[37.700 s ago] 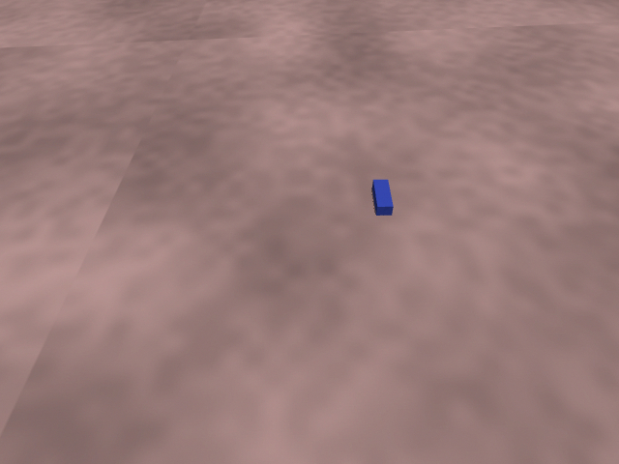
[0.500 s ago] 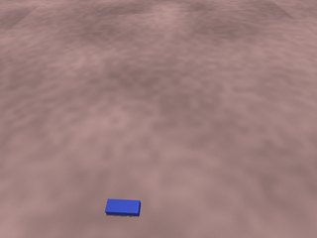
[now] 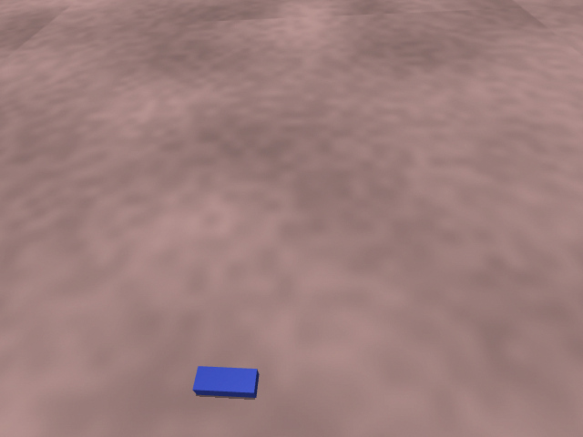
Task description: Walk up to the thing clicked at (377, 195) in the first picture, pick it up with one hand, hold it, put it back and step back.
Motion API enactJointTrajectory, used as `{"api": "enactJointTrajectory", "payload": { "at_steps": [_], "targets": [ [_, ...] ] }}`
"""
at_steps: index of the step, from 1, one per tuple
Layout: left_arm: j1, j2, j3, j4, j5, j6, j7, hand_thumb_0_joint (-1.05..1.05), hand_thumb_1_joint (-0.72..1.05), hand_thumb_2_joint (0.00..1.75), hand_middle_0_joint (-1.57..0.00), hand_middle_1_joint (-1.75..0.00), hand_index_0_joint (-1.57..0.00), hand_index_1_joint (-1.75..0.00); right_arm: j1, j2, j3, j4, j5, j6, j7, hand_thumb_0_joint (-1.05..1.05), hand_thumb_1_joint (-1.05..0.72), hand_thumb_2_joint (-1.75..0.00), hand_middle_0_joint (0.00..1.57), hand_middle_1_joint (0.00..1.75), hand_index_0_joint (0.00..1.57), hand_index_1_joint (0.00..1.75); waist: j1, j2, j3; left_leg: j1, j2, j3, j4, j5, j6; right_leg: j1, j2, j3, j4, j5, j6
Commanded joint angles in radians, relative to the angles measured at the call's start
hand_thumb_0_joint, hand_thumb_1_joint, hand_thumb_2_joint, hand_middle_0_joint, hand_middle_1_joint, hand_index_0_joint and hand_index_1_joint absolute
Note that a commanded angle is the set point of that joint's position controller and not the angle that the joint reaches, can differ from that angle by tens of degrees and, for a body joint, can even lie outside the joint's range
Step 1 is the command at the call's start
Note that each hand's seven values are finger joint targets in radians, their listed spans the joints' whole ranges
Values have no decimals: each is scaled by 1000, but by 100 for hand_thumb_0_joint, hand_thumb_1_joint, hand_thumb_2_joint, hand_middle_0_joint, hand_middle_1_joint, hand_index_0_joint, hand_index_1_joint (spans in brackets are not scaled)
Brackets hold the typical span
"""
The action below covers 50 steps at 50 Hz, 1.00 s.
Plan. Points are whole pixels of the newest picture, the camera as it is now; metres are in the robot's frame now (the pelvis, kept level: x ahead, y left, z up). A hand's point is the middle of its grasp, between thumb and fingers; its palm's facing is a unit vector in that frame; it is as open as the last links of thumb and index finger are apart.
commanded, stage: stand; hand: left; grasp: from above
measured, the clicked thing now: (226, 381) +0.42 +0.28 -0.75
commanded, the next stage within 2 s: step back in 0.76 s
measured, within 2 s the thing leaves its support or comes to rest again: neither
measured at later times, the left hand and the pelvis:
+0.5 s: hand out of the picture +0.07 +0.24 -0.16, palm faces +0.01 -0.94 -0.34, open 7.4 cm; pelvis +0.00 +0.00 +0.00, yaw +0 degrees
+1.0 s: hand out of the picture +0.08 +0.29 -0.17, palm faces -0.01 -0.92 -0.38, open 7.4 cm; pelvis -0.03 +0.02 -0.02, yaw +1 degrees
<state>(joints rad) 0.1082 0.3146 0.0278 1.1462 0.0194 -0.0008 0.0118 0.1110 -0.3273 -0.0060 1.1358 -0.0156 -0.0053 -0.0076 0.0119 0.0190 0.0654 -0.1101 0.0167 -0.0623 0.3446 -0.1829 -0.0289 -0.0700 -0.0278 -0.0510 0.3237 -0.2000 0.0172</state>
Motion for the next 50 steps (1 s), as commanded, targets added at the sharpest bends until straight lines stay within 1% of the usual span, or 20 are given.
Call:
{"api": "enactJointTrajectory", "payload": {
  "at_steps": [1, 3, 8, 12, 17, 23, 27, 36, 37, 38, 40, 41, 42, 43, 44, 45, 47, 48, 49, 50],
  "targets": [
    [-28, 209, 43, -57, -6, -23, 11, 0, 90, 90, -20, -30, -20, -30, -32, -195, -34, -60, -1, -20, -18, 0, -90, -90, 20, 30, 20, 30, -3, -10, -98, 12, 98, -59, -30, 250, 49, 33, -109, 81, -32, 214, -21],
    [-33, 208, 43, -60, -5, -21, 12, 0, 90, 90, -20, -30, -20, -30, -36, -196, -35, -61, -1, -20, -18, 0, -90, -90, 20, 30, 20, 30, -2, -8, -91, 12, 98, -57, -35, 267, 44, 27, -106, 75, -28, 219, -23],
    [-35, 209, 41, -56, -3, -19, 9, 0, 90, 90, -20, -30, -20, -30, -40, -199, -32, -59, 1, -16, -15, 0, -90, -90, 20, 30, 20, 30, -6, -9, -47, -18, 95, -63, -55, 148, 43, -1, -99, 78, -55, 94, -20],
    [-32, 213, 39, -59, -3, -23, 7, 0, 90, 90, -20, -30, -20, -30, -41, -200, -34, -60, 0, -16, -12, 0, -90, -90, 20, 30, 20, 30, -4, -10, -51, -11, 95, -64, -57, 145, 43, -2, -102, 82, -61, 86, -25],
    [-37, 219, 40, -72, -4, -29, 8, 0, 90, 90, -20, -30, -20, -30, -35, -209, -35, -63, 0, -19, -12, 0, -90, -90, 20, 30, 20, 30, -9, -12, -98, 0, 100, -55, -35, 221, 46, 34, -113, 86, -43, 202, -26],
    [-23, 218, 36, -65, -6, -24, 5, 0, 90, 90, -20, -30, -20, -30, -39, -208, -32, -60, 2, -18, -12, 0, -90, -90, 20, 30, 20, 30, -1, -6, -69, -6, 99, -63, -53, 172, 44, 12, -105, 80, -47, 127, -28],
    [-27, 221, 36, -69, -5, -25, 6, 0, 90, 90, -20, -30, -20, -30, -38, -207, -32, -61, 2, -18, -11, 0, -90, -90, 20, 30, 20, 30, -3, -12, -75, 0, 101, -63, -49, 197, 43, 14, -107, 79, -44, 147, -29],
    [-18, 225, 36, -71, -7, -26, 3, 0, 90, 90, -20, -30, -20, -30, -29, -216, -32, -64, 2, -20, -10, 0, -90, -90, 20, 30, 20, 30, -6, -18, -65, 1, 100, -61, -52, 169, 43, -3, -104, 84, -53, 123, -29],
    [-24, 227, 36, -77, -6, -27, 4, 0, 90, 90, -20, -30, -20, -30, -38, -215, -33, -69, 1, -20, -11, 0, -90, -90, 20, 30, 20, 30, -5, -17, -77, 9, 100, -56, -45, 194, 45, 4, -107, 84, -47, 158, -32],
    [-35, 311, 86, -90, -27, -18, 8, 0, 90, 90, -20, -30, -20, -30, -60, -262, -54, -93, 11, -1, -3, 0, -90, -90, 20, 30, 20, 30, -12, -38, 29, -98, 69, -48, 79, 341, 68, -44, -107, 100, 33, 335, -46],
    [-8, 307, 95, -124, -31, -13, 15, 0, 90, 90, -20, -30, -20, -30, -31, -236, -57, -120, 24, 10, -2, 0, -90, -90, 20, 30, 20, 30, -16, -55, -43, -87, 28, -1, 212, 340, 68, -33, -154, 125, 50, 452, -111],
    [-15, 312, 101, -143, -30, -10, 16, 0, 90, 90, -20, -30, -20, -30, -13, -226, -60, -133, 27, 17, -2, 0, -90, -90, 20, 30, 20, 30, -21, -84, -71, -105, -5, 20, 283, 278, 63, -31, -192, 149, 46, 469, -149],
    [-49, 319, 103, -173, -23, -5, 16, 0, 90, 90, -20, -30, -20, -30, 13, -222, -67, -144, 25, 26, -1, 0, -90, -90, 20, 30, 20, 30, -30, -144, -96, -113, -36, 44, 378, 100, 62, -60, -253, 196, 33, 452, -196],
    [-83, 317, 104, -203, -13, -2, 17, 0, 90, 90, -20, -30, -20, -30, 20, -224, -75, -161, 21, 37, 3, 0, -90, -90, 20, 30, 20, 30, -33, -187, -102, -137, -68, 31, 499, -203, 70, -99, -316, 241, 26, 441, -244],
    [-94, 318, 107, -228, 1, 0, 17, 0, 90, 90, -20, -30, -20, -30, 32, -227, -82, -179, 15, 47, 7, 0, -90, -90, 20, 30, 20, 30, -31, -189, -90, -154, -52, -11, 592, -338, 80, -159, -350, 252, 42, 430, -276],
    [-132, 333, 109, -252, 8, 1, 20, 0, 90, 90, -20, -30, -20, -30, 63, -232, -86, -195, 19, 56, 12, 0, -90, -90, 20, 30, 20, 30, -52, -205, -74, -157, -31, -47, 623, -356, 89, -205, -358, 245, 62, 420, -277],
    [-161, 319, 102, -282, 13, 2, 23, 0, 90, 90, -20, -30, -20, -30, 94, -228, -90, -209, 23, 56, 15, 0, -90, -90, 20, 30, 20, 30, -65, -216, -53, -205, -14, -34, 544, -299, 86, -183, -311, 205, 115, 416, -232],
    [-167, 314, 99, -290, 13, 6, 24, 0, 90, 90, -20, -30, -20, -30, 121, -229, -92, -208, 18, 51, 13, 0, -90, -90, 20, 30, 20, 30, -70, -206, -71, -199, -4, -17, 440, -237, 81, -154, -286, 184, 164, 400, -203],
    [-151, 303, 94, -297, 7, 13, 22, 0, 90, 90, -20, -30, -20, -30, 126, -229, -96, -203, 8, 43, 13, 0, -90, -90, 20, 30, 20, 30, -57, -167, -86, -168, -14, 19, 310, -149, 75, -139, -244, 148, 233, 362, -173],
    [-124, 291, 88, -300, -1, 24, 17, 0, 90, 90, -20, -30, -20, -30, 124, -216, -97, -203, -2, 34, 12, 0, -90, -90, 20, 30, 20, 30, -53, -127, -84, -142, -30, 60, 137, 1, 66, -126, -198, 117, 305, 322, -149]
  ]
}}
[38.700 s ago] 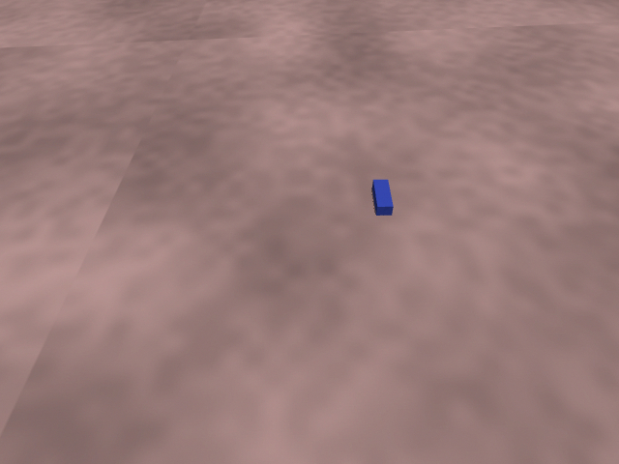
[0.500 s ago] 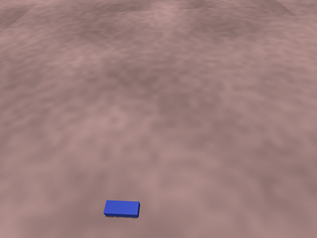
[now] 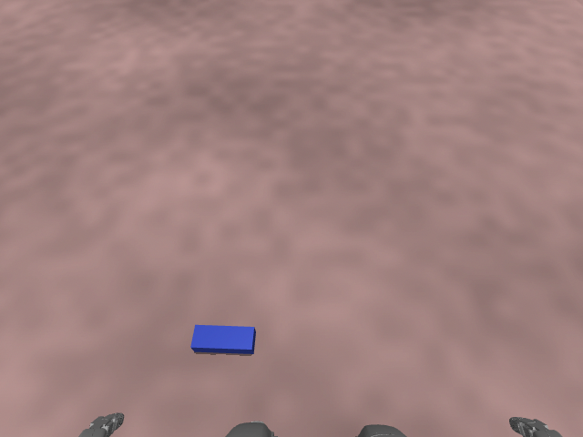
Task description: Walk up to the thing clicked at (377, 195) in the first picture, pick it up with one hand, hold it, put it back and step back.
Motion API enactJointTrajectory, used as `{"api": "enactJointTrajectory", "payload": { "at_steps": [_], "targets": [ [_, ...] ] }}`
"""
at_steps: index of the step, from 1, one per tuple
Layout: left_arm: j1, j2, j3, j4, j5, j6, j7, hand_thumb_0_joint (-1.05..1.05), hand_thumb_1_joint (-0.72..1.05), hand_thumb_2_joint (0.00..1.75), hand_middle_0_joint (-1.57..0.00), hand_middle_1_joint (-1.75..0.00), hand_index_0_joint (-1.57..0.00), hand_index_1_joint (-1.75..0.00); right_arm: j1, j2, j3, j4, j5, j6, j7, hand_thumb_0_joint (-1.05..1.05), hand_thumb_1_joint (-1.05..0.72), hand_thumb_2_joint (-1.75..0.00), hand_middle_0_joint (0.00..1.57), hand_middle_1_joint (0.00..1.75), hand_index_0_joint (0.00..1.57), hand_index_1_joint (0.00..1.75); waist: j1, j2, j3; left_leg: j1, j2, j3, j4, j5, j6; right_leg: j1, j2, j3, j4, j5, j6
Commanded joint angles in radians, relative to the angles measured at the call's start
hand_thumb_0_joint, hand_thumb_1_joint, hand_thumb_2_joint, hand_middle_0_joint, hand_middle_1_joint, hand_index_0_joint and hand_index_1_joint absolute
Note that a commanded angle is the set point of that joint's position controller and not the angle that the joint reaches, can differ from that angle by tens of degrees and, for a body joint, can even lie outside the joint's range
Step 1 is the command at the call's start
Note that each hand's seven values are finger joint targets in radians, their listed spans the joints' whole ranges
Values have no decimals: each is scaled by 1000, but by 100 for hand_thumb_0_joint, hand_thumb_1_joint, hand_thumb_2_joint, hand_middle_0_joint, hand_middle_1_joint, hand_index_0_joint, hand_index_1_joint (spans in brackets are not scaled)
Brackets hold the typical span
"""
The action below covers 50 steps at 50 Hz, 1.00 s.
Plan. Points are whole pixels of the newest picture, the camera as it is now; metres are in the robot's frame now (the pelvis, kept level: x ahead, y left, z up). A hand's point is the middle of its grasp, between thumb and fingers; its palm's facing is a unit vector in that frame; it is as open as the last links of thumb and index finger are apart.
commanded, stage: step back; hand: left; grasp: from above
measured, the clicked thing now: (224, 339) +0.46 +0.25 -0.74
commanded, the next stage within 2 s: none
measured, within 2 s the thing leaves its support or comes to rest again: neither
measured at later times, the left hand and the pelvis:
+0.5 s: hand out of the picture +0.01 +0.28 -0.16, palm faces -0.11 -0.91 -0.40, open 7.4 cm; pelvis -0.10 +0.02 -0.01, yaw -5 degrees
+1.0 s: hand out of the picture -0.11 +0.31 -0.15, palm faces -0.02 -0.93 -0.37, open 7.4 cm; pelvis -0.24 +0.04 +0.00, yaw -2 degrees
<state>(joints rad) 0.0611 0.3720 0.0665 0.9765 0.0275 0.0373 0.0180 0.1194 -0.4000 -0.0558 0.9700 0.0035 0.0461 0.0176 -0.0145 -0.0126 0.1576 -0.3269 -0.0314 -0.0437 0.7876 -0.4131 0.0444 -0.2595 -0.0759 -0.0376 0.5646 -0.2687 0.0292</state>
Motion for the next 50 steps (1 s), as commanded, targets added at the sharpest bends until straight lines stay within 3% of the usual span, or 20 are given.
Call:
{"api": "enactJointTrajectory", "payload": {
  "at_steps": [1, 2, 3, 4, 7, 9, 14, 19, 22, 23, 24, 25, 28, 35, 39, 40, 41, 42, 45, 50],
  "targets": [
    [-41, 197, 44, -138, -20, -2, 7, 0, 90, 90, -20, -30, -20, -30, 100, -169, -56, -54, -38, -26, -17, 0, -90, -90, 20, 30, 20, 30, -9, 12, -170, 102, 82, -49, -390, 485, 3, 29, -73, 68, 169, 273, -117],
    [-7, 142, 37, -154, -32, 6, 8, 0, 90, 90, -20, -30, -20, -30, 86, -257, -74, -79, -59, -35, -20, 0, -90, -90, 20, 30, 20, 30, 13, 222, -175, 182, 283, -339, -410, 765, 66, -152, 99, 62, 343, -148, -71],
    [1, 164, 45, -148, -28, 14, 22, 0, 90, 90, -20, -30, -20, -30, 75, -330, -85, -93, -40, -38, -19, 0, -90, -90, 20, 30, 20, 30, -12, 226, -213, 148, 356, -396, -390, 881, 165, -148, 172, 184, 475, -424, -65],
    [-19, 179, 44, -135, -23, 17, 31, 0, 90, 90, -20, -30, -20, -30, 56, -321, -86, -100, -34, -40, -23, 0, -90, -90, 20, 30, 20, 30, -24, 219, -221, 123, 372, -441, -406, 804, 196, -154, 182, 244, 573, -430, -70],
    [54, 193, 44, -121, -37, 15, 33, 0, 90, 90, -20, -30, -20, -30, -24, -228, -61, -137, -37, -41, -47, 0, -90, -90, 20, 30, 20, 30, 36, 168, -224, 216, 268, -223, -312, 784, 166, -247, 159, 249, 671, -277, -61],
    [64, 210, 52, -130, -25, 12, 26, 0, 90, 90, -20, -30, -20, -30, 22, -200, -59, -144, -32, -41, -53, 0, -90, -90, 20, 30, 20, 30, 14, 139, -230, 271, 275, -229, -312, 757, 186, -238, 153, 219, 661, -266, -33],
    [43, 192, 58, -172, -18, 0, 15, 0, 90, 90, -20, -30, -20, -30, 80, -214, -64, -162, -29, -40, -56, 0, -90, -90, 20, 30, 20, 30, -35, 120, -203, 308, 310, -224, -293, 763, 229, -219, 132, 179, 464, -283, -4],
    [134, 179, 64, -156, -14, -9, 0, 0, 90, 90, -20, -30, -20, -30, 24, -239, -62, -191, -28, -32, -49, 0, -90, -90, 20, 30, 20, 30, -11, 163, -237, 202, 286, -194, -299, 520, 183, -58, 98, 78, 183, -199, -31],
    [250, 179, 69, -113, -1, -18, -6, 0, 90, 90, -20, -30, -20, -30, -17, -231, -57, -193, -12, -21, -41, 0, -90, -90, 20, 30, 20, 30, 43, 135, -248, 35, 230, -141, -241, 327, 92, 131, 80, 57, -95, 31, -77],
    [242, 232, 82, -128, 14, -25, -5, 0, 90, 90, -20, -30, -20, -30, -13, -195, -45, -198, -4, -20, -38, 0, -90, -90, 20, 30, 20, 30, 38, -3, -217, -107, 156, -97, -142, 205, 28, 147, -45, 269, -153, -4, -123],
    [183, 337, 104, -155, -1, -22, -10, 0, 90, 90, -20, -30, -20, -30, -67, -159, -42, -214, 1, -20, -43, 0, -90, -90, 20, 30, 20, 30, 58, -249, -133, -180, -48, 24, 72, -73, -31, 2, -238, 520, -267, 20, -272],
    [121, 361, 108, -205, 14, -29, -6, 0, 90, 90, -20, -30, -20, -30, -59, -181, -52, -195, -7, -14, -50, 0, -90, -90, 20, 30, 20, 30, 64, -248, -93, -155, -59, -73, 303, -214, -47, -107, -348, 629, -282, 116, -364],
    [-12, 243, 79, -242, 4, -37, 9, 0, 90, 90, -20, -30, -20, -30, 58, -171, -42, -145, 7, -17, -49, 0, -90, -90, 20, 30, 20, 30, -25, -118, -105, -158, -101, -133, 417, -79, -40, -37, -171, 299, -172, 396, -243],
    [119, 231, 77, -261, 8, -23, 22, 0, 90, 90, -20, -30, -20, -30, 47, -160, -29, -180, -9, -31, -50, 0, -90, -90, 20, 30, 20, 30, 64, -166, -192, -141, -13, -43, 45, -115, -62, 237, -183, 267, -48, 545, -252],
    [71, 242, 65, -284, -13, -1, 8, 0, 90, 90, -20, -30, -20, -30, 155, -156, -48, -137, -27, -43, -41, 0, -90, -90, 20, 30, 20, 30, 0, -135, -218, 107, -6, 57, -376, 212, -32, 93, -122, 208, 62, 401, -175],
    [90, 206, 55, -292, -18, 4, 4, 0, 90, 90, -20, -30, -20, -30, 146, -201, -61, -147, -40, -50, -43, 0, -90, -90, 20, 30, 20, 30, 7, -47, -224, 166, 100, -104, -404, 294, 1, -18, -66, 195, 121, 238, -120],
    [87, 170, 47, -302, -23, 0, 3, 0, 90, 90, -20, -30, -20, -30, 100, -316, -82, -166, -38, -50, -35, 0, -90, -90, 20, 30, 20, 30, 8, 218, -205, 185, 320, -402, -442, 409, 118, -204, 124, 92, 277, -119, -62],
    [15, 216, 72, -294, -16, 1, 18, 0, 90, 90, -20, -30, -20, -30, 86, -368, -90, -180, -35, -49, -31, 0, -90, -90, 20, 30, 20, 30, -49, 254, -181, 23, 435, -525, -470, 498, 255, -154, 168, 167, 497, -409, -46],
    [107, 193, 71, -245, -29, 8, 20, 0, 90, 90, -20, -30, -20, -30, -36, -243, -55, -193, -41, -52, -44, 0, -90, -90, 20, 30, 20, 30, 42, 117, -151, 90, 306, -262, -388, 584, 188, -239, 175, 259, 711, -277, -64],
    [150, 195, 79, -236, -11, 2, 6, 0, 90, 90, -20, -30, -20, -30, 32, -217, -55, -206, -32, -52, -51, 0, -90, -90, 20, 30, 20, 30, 2, 145, -171, 202, 295, -216, -346, 592, 212, -251, 162, 198, 649, -248, 2]
  ]
}}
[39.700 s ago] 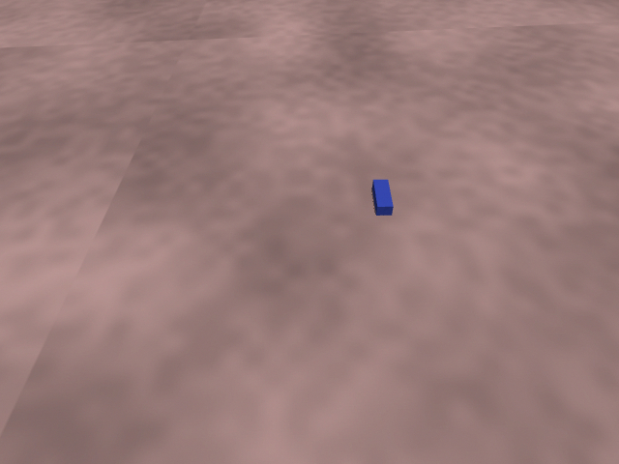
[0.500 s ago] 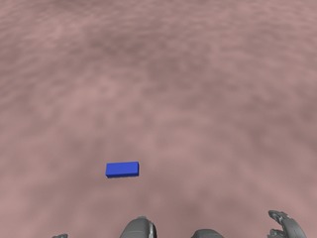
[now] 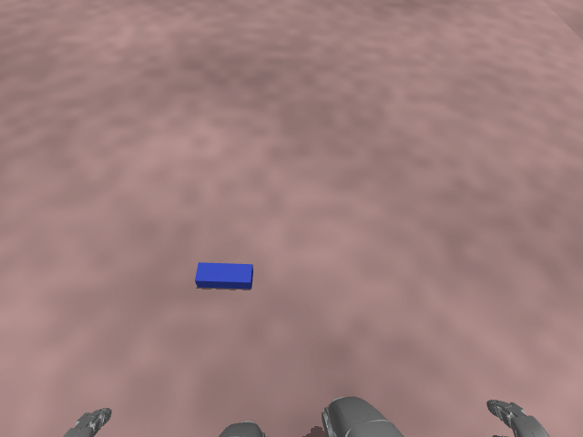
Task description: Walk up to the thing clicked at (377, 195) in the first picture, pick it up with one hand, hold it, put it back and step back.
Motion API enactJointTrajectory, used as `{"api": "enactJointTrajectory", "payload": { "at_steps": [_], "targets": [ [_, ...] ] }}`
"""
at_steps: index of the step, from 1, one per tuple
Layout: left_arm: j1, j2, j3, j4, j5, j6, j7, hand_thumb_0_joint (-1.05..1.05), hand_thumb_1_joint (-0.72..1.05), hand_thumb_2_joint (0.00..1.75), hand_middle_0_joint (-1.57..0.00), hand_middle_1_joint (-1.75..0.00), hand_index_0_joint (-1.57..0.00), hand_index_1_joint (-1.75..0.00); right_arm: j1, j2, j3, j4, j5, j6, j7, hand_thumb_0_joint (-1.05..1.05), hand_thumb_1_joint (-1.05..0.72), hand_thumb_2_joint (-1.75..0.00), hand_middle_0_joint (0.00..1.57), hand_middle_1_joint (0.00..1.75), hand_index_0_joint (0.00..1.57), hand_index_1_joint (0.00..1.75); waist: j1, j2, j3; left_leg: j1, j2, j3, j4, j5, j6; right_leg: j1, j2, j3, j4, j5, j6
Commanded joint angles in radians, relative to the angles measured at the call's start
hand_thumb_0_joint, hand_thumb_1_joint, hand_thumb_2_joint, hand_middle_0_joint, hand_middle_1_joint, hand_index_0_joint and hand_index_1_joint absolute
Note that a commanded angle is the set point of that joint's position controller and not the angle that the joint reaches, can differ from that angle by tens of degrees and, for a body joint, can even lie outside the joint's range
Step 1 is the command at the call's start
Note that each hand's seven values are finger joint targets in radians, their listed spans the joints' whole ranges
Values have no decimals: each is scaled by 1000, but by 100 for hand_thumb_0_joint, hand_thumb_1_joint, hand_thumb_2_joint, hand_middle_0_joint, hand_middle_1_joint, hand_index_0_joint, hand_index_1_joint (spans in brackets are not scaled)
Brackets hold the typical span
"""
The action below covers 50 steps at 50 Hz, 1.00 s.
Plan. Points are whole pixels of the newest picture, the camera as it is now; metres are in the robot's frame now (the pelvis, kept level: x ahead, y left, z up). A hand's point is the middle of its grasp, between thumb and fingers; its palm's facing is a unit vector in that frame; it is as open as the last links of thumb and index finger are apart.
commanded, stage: step back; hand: left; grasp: from above
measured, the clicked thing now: (225, 275) +0.69 +0.24 -0.74
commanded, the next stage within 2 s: none
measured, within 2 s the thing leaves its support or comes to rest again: neither
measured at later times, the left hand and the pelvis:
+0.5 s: hand out of the picture -0.07 +0.25 -0.14, palm faces -0.01 -0.90 -0.43, open 7.4 cm; pelvis -0.17 -0.03 -0.01, yaw +1 degrees
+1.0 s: hand out of the picture -0.29 +0.21 -0.15, palm faces -0.03 -0.91 -0.41, open 7.4 cm; pelvis -0.35 -0.06 -0.01, yaw -3 degrees
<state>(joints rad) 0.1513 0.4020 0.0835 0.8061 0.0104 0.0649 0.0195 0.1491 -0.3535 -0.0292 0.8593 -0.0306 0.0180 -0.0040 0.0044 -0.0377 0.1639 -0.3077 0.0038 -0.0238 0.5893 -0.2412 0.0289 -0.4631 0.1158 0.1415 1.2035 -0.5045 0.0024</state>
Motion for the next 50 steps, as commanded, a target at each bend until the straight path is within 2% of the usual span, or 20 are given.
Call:
{"api": "enactJointTrajectory", "payload": {
  "at_steps": [1, 9, 10, 11, 12, 13, 16, 21, 24, 26, 28, 32, 38, 42, 43, 44, 45, 46, 48, 50],
  "targets": [
    [54, 164, 59, -69, 6, -26, 3, 0, 90, 90, -20, -30, -20, -30, 6, -263, -84, -97, 4, -23, -31, 0, -90, -90, 20, 30, 20, 30, -25, 167, -180, 199, 258, -226, -146, 404, 230, -50, -36, 15, -37, -10, 33],
    [244, 149, 61, 34, 9, -39, -15, 0, 90, 90, -20, -30, -20, -30, -61, -311, -96, -125, 8, 14, -21, 0, -90, -90, 20, 30, 20, 30, 36, 240, -276, 29, 200, -146, -58, 125, 127, 329, -96, -162, -760, 203, -26],
    [222, 190, 72, 32, 26, -44, -14, 0, 90, 90, -20, -30, -20, -30, -41, -272, -84, -123, 16, 19, -20, 0, -90, -90, 20, 30, 20, 30, 21, 148, -235, -101, 141, -129, -7, -12, 70, 368, -129, -78, -786, 196, -45],
    [199, 282, 99, 4, 39, -48, -15, 0, 90, 90, -20, -30, -20, -30, -41, -203, -68, -148, 27, 15, -19, 0, -90, -90, 20, 30, 20, 30, 30, -122, -188, -307, -40, -68, 199, -218, -4, 354, -345, 252, -845, 142, -126],
    [104, 392, 110, -49, 38, -39, -12, 0, 90, 90, -20, -30, -20, -30, -107, -225, -83, -157, 21, 18, -37, 0, -90, -90, 20, 30, 20, 30, 91, -292, -106, -230, -92, -84, 455, -372, -38, 18, -555, 475, -978, 68, -302],
    [40, 353, 98, -75, 34, -46, -6, 0, 90, 90, -20, -30, -20, -30, -109, -260, -94, -144, 20, 22, -37, 0, -90, -90, 20, 30, 20, 30, 52, -192, -34, -185, -63, -181, 578, -340, -45, -96, -557, 440, -988, 76, -309],
    [-109, 233, 70, -97, 39, -52, 7, 0, 90, 90, -20, -30, -20, -30, 35, -232, -81, -79, 28, 12, -30, 0, -90, -90, 20, 30, 20, 30, -50, -120, -61, -155, -123, -132, 635, -207, -35, 4, -341, 73, -820, 356, -188],
    [22, 225, 69, -96, 40, -47, 21, 0, 90, 90, -20, -30, -20, -30, 19, -209, -66, -95, 14, -2, -26, 0, -90, -90, 20, 30, 20, 30, 42, -156, -162, -188, -52, -59, 305, -288, -48, 351, -376, 73, -711, 598, -201],
    [8, 224, 56, -98, 18, -29, 18, 0, 90, 90, -20, -30, -20, -30, 90, -193, -70, -60, 5, -10, -22, 0, -90, -90, 20, 30, 20, 30, 13, -143, -211, -33, -43, 31, -71, -126, -25, 375, -340, 27, -576, 682, -167],
    [17, 169, 35, -111, 9, -12, 10, 0, 90, 90, -20, -30, -20, -30, 127, -242, -92, -41, -9, -16, -27, 0, -90, -90, 20, 30, 20, 30, 9, -26, -226, 140, 50, -102, -223, 117, 9, 182, -278, -1, -471, 470, -91],
    [-54, 187, 49, -117, 2, -11, 23, 0, 90, 90, -20, -30, -20, -30, 65, -429, -122, -82, -4, -14, -17, 0, -90, -90, 20, 30, 20, 30, -43, 279, -201, -9, 410, -540, -267, 308, 273, 44, -70, -42, -110, -170, -19],
    [28, 182, 53, -53, -8, -3, 14, 0, 90, 90, -20, -30, -20, -30, -42, -297, -82, -83, -5, -22, -35, 0, -90, -90, 20, 30, 20, 30, 38, 148, -150, -12, 266, -250, -176, 373, 199, 16, -36, 56, 107, -10, -30],
    [23, 164, 47, -49, 7, -23, -4, 0, 90, 90, -20, -30, -20, -30, 18, -288, -87, -85, -11, -4, -31, 0, -90, -90, 20, 30, 20, 30, -25, 212, -205, 188, 261, -238, -138, 292, 216, 41, -87, -47, -304, -32, 20],
    [165, 155, 48, 57, 12, -46, -10, 0, 90, 90, -20, -30, -20, -30, -38, -310, -87, -83, 3, 24, -18, 0, -90, -90, 20, 30, 20, 30, 28, 230, -265, 49, 189, -141, -78, 41, 129, 312, -74, -182, -776, 166, -28],
    [163, 183, 59, 70, 27, -52, -7, 0, 90, 90, -20, -30, -20, -30, -9, -265, -75, -79, 6, 26, -14, 0, -90, -90, 20, 30, 20, 30, 19, 168, -248, -84, 136, -111, 1, -55, 79, 395, -110, -98, -805, 166, -49],
    [175, 256, 78, 57, 44, -59, -5, 0, 90, 90, -20, -30, -20, -30, -20, -191, -54, -102, 8, 22, -13, 0, -90, -90, 20, 30, 20, 30, 37, -81, -181, -318, -13, -56, 202, -246, 14, 383, -294, 217, -876, -18, -105],
    [74, 389, 99, 8, 46, -52, -2, 0, 90, 90, -20, -30, -20, -30, -93, -207, -70, -122, 10, 23, -31, 0, -90, -90, 20, 30, 20, 30, 91, -257, -119, -249, -73, -116, 393, -371, -35, 51, -547, 482, -993, -115, -280],
    [12, 367, 94, -16, 41, -61, 3, 0, 90, 90, -20, -30, -20, -30, -104, -258, -87, -111, 10, 24, -32, 0, -90, -90, 20, 30, 20, 30, 56, -157, -35, -204, -28, -206, 517, -326, -47, -70, -563, 476, -1001, -119, -298],
    [-87, 256, 58, -21, 37, -75, 7, 0, 90, 90, -20, -30, -20, -30, -13, -236, -75, -50, 17, 16, -25, 0, -90, -90, 20, 30, 20, 30, -26, -22, -31, -221, -93, -165, 572, -193, -34, 31, -372, 154, -856, 178, -193],
    [-40, 240, 66, -17, 40, -87, 3, 0, 90, 90, -20, -30, -20, -30, 26, -233, -71, -30, 13, 3, -17, 0, -90, -90, 20, 30, 20, 30, 0, -71, -100, -189, -77, -121, 537, -171, -50, 130, -333, 100, -818, 161, -178]
  ]
}}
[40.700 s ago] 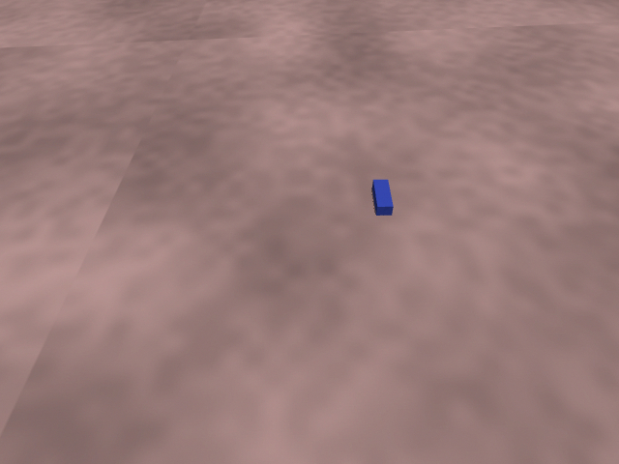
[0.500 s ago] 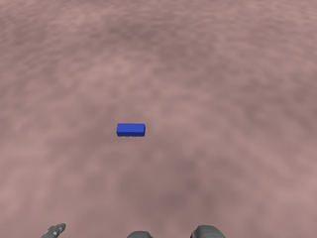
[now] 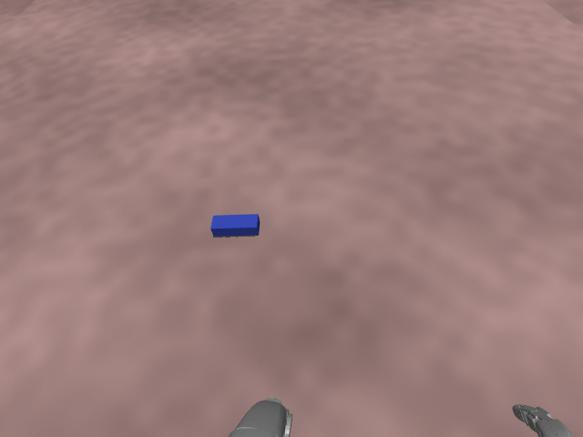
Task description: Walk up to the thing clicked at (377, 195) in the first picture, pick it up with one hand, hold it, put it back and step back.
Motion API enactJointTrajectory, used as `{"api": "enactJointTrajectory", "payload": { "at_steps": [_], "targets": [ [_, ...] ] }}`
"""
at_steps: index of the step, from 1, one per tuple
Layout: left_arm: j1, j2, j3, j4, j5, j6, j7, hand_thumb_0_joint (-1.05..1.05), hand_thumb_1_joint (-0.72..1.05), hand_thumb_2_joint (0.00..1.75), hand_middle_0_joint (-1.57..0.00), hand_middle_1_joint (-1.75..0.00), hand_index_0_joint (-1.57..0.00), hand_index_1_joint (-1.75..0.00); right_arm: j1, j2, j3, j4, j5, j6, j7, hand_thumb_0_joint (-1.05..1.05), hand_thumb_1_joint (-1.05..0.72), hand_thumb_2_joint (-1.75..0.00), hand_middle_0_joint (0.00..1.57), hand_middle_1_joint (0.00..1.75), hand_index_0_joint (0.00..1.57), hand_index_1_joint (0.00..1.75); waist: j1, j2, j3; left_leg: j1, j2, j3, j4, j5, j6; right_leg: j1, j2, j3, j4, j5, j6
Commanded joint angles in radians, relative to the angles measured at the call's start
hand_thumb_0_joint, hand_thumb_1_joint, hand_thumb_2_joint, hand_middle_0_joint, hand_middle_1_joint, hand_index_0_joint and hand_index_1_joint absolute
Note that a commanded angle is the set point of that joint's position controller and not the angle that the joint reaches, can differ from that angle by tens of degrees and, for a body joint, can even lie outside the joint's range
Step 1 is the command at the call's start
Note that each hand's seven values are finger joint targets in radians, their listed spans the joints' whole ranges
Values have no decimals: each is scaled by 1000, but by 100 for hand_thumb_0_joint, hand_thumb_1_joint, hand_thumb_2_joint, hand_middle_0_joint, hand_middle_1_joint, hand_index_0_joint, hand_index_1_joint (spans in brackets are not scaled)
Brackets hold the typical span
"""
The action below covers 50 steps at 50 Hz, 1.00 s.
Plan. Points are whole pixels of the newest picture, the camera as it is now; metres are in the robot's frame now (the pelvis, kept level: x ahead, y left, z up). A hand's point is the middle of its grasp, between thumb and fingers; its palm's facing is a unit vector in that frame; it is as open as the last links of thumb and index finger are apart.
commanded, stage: step back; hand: left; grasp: from above
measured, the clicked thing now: (235, 225) +1.02 +0.35 -0.73
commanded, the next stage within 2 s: stand in 1.06 s
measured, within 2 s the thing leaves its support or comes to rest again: neither
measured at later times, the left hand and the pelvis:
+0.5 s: hand out of the picture +0.01 +0.27 -0.14, palm faces +0.10 -0.91 -0.39, open 7.4 cm; pelvis -0.02 +0.00 +0.00, yaw +5 degrees
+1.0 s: hand out of the picture +0.07 +0.29 -0.14, palm faces +0.09 -0.93 -0.36, open 7.4 cm; pelvis +0.02 +0.02 +0.01, yaw +5 degrees
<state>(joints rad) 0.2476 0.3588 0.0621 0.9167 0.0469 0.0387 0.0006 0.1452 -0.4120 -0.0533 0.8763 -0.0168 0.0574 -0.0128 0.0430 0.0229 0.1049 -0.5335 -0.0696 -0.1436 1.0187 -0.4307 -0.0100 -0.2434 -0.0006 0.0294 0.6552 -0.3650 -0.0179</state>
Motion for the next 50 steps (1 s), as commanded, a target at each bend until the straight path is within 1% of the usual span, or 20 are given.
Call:
{"api": "enactJointTrajectory", "payload": {
  "at_steps": [1, 5, 8, 9, 10, 11, 12, 16, 20, 21, 22, 23, 24, 30, 33, 35, 36, 37, 43, 50],
  "targets": [
    [-104, 286, 87, -118, 4, -64, 18, 0, 90, 90, -20, -30, -20, -30, 33, -176, -46, -44, -5, -40, -4, 0, -90, -90, 20, 30, 20, 30, -20, -138, -56, 33, 13, 19, 43, 10, -16, -41, -204, 205, -273, -58, -149],
    [-23, 303, 92, -84, 5, -66, 13, 0, 90, 90, -20, -30, -20, -30, -34, -160, -46, -44, -22, -55, 16, 0, -90, -90, 20, 30, 20, 30, 42, -197, -29, 54, 56, 77, -275, -92, -14, 46, -251, 278, -320, -309, -169],
    [-80, 299, 74, -92, -8, -51, 5, 0, 90, 90, -20, -30, -20, -30, 66, -152, -53, 15, -19, -74, 20, 0, -90, -90, 20, 30, 20, 30, -33, -184, -56, 348, 49, 151, -597, 34, 24, -95, -241, 197, -253, -207, -139],
    [-52, 249, 53, -87, -8, -47, 4, 0, 90, 90, -20, -30, -20, -30, 105, -165, -66, 40, -22, -83, 16, 0, -90, -90, 20, 30, 20, 30, -49, -97, -80, 474, 47, 108, -664, 77, 39, -153, -186, 126, -138, -132, -102],
    [-53, 181, 34, -87, -19, -48, -1, 0, 90, 90, -20, -30, -20, -30, 108, -217, -79, 42, -32, -90, 11, 0, -90, -90, 20, 30, 20, 30, -54, 87, -87, 533, 215, -217, -736, -141, 102, -317, -83, 33, 1, -146, -32],
    [-121, 224, 49, -75, -32, -50, 3, 0, 90, 90, -20, -30, -20, -30, 90, -297, -87, 32, -27, -89, 15, 0, -90, -90, 20, 30, 20, 30, -76, 148, -48, 322, 378, -444, -827, -462, 222, -281, -17, -52, 155, -205, -5],
    [-118, 268, 62, -67, -25, -53, 1, 0, 90, 90, -20, -30, -20, -30, 47, -299, -89, 16, -24, -94, 18, 0, -90, -90, 20, 30, 20, 30, -60, 101, 20, 207, 403, -443, -851, -455, 259, -230, -43, 17, 246, -195, -8],
    [-59, 227, 58, -19, -29, -74, -14, 0, 90, 90, -20, -30, -20, -30, 22, -223, -64, 27, -27, -101, 19, 0, -90, -90, 20, 30, 20, 30, -46, 125, -20, 276, 282, -199, -752, -154, 192, -152, -41, -26, 74, -111, -5],
    [4, 195, 58, 31, -18, -86, -2, 0, 90, 90, -20, -30, -20, -30, -21, -185, -49, 18, -11, -72, 26, 0, -90, -90, 20, 30, 20, 30, 1, 116, -50, 140, 210, -53, -620, -100, 122, 136, 28, -96, -220, 45, -13],
    [29, 221, 68, 45, -8, -91, 5, 0, 90, 90, -20, -30, -20, -30, -2, -146, -39, 14, -6, -68, 24, 0, -90, -90, 20, 30, 20, 30, 16, 41, -63, 44, 173, -20, -527, -107, 87, 245, -1, -22, -244, 26, -26],
    [71, 293, 84, 45, 2, -96, 12, 0, 90, 90, -20, -30, -20, -30, -36, -102, -27, -10, -2, -68, 22, 0, -90, -90, 20, 30, 20, 30, 48, -132, -55, -104, 50, 42, -317, -136, 43, 255, -184, 310, -373, -237, -98],
    [40, 357, 96, 35, 1, -98, 11, 0, 90, 90, -20, -30, -20, -30, -30, -125, -35, -1, -9, -66, 9, 0, -90, -90, 20, 30, 20, 30, 46, -183, -5, -67, 26, 40, -137, -156, 29, 100, -381, 524, -489, -454, -189],
    [-25, 352, 96, 1, -2, -104, 12, 0, 90, 90, -20, -30, -20, -30, 3, -166, -45, 12, -11, -72, 6, 0, -90, -90, 20, 30, 20, 30, 15, -105, 38, -54, 75, -11, -89, -117, 25, 52, -422, 545, -473, -379, -242],
    [-101, 267, 61, -9, -15, -115, 10, 0, 90, 90, -20, -30, -20, -30, 61, -116, -36, 61, -9, -95, 20, 0, -90, -90, 20, 30, 20, 30, -26, -163, -78, 169, 105, 116, -335, 2, 7, 71, -260, 123, -292, 354, -159],
    [-106, 249, 45, -6, -33, -91, 11, 0, 90, 90, -20, -30, -20, -30, 64, -96, -36, 84, -10, -99, 11, 0, -90, -90, 20, 30, 20, 30, -47, -153, -112, 337, 60, 188, -574, 274, 15, 28, -198, 29, -123, 581, -93],
    [-89, 191, 21, -18, -44, -79, 11, 0, 90, 90, -20, -30, -20, -30, 55, -155, -47, 84, -18, -106, -2, 0, -90, -90, 20, 30, 20, 30, -42, -11, -171, 439, 199, 27, -578, 509, 60, -48, -118, -9, -28, 428, -26],
    [-83, 180, 17, -11, -56, -68, 10, 0, 90, 90, -20, -30, -20, -30, -7, -203, -47, 62, -11, -107, -2, 0, -90, -90, 20, 30, 20, 30, -21, 79, -184, 345, 320, -134, -624, 431, 150, -25, -33, -42, 19, 140, 11],
    [-86, 205, 28, 18, -54, -57, 13, 0, 90, 90, -20, -30, -20, -30, -39, -233, -49, 60, -1, -102, 0, 0, -90, -90, 20, 30, 20, 30, -21, 90, -161, 256, 362, -156, -635, 359, 211, 50, -25, -38, 10, -53, 1],
    [-92, 233, 21, 81, -35, -76, 12, 0, 90, 90, -20, -30, -20, -30, -134, -149, -19, 95, 4, -88, 1, 0, -90, -90, 20, 30, 20, 30, -21, 49, -137, 279, 208, 37, -568, 337, 53, 87, -103, 51, -206, 258, -28],
    [-157, 225, 13, 107, -34, -79, 14, 0, 90, 90, -20, -30, -20, -30, -163, -134, -12, 145, 7, -89, 5, 0, -90, -90, 20, 30, 20, 30, -38, -15, -170, 370, 207, 80, -588, 441, 50, 118, -116, 47, -261, 368, -15]
  ]
}}
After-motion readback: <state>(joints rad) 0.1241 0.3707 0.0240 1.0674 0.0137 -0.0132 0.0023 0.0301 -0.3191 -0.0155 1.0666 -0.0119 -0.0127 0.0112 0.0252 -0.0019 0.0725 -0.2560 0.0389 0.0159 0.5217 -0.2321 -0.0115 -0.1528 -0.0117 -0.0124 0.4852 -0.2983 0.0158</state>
